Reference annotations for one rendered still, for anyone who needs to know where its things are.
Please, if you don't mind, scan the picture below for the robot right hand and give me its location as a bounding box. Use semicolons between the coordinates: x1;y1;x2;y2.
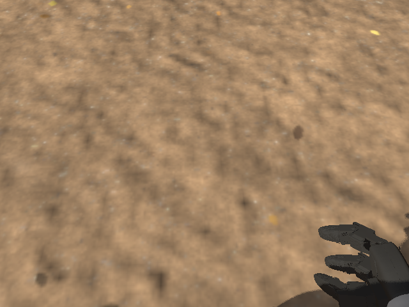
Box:
314;222;409;307

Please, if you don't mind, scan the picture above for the robot right forearm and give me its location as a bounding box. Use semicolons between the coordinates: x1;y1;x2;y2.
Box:
387;294;409;307

